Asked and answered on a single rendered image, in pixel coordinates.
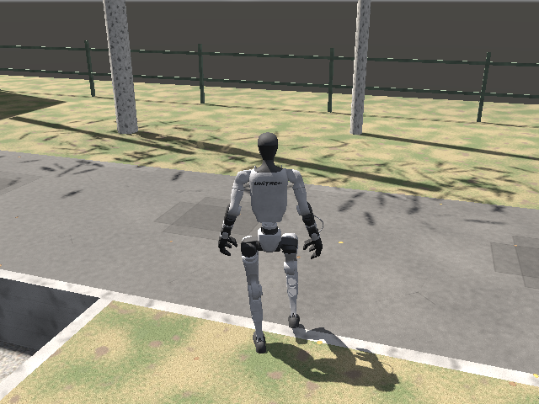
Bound right robot thigh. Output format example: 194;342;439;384
280;233;298;275

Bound robot thigh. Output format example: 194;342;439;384
280;233;298;275
241;236;263;300

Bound robot right forearm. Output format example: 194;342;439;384
302;202;320;241

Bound left robot thigh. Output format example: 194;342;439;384
241;236;263;300

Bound robot left forearm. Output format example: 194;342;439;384
220;204;237;239

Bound left robot upper arm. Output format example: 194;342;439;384
227;169;251;216

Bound robot right hand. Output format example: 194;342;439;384
303;237;323;259

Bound right robot upper arm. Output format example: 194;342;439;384
286;169;311;216

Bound robot left hand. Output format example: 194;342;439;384
218;237;237;256

